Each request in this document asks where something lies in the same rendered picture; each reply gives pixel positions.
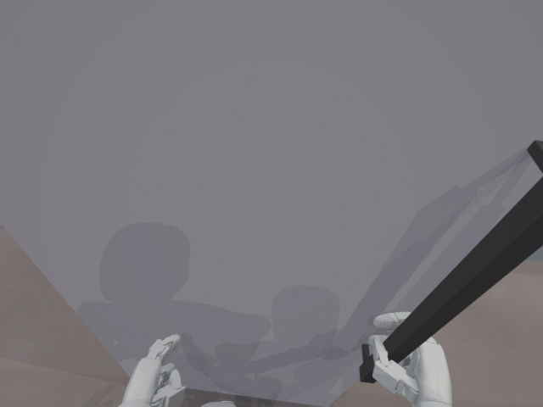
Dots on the robot left hand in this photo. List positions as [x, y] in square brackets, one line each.
[148, 377]

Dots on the handle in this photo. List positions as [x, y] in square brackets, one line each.
[514, 238]

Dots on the fridge door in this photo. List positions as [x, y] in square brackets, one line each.
[261, 177]

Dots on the robot right hand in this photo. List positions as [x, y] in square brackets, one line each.
[427, 364]

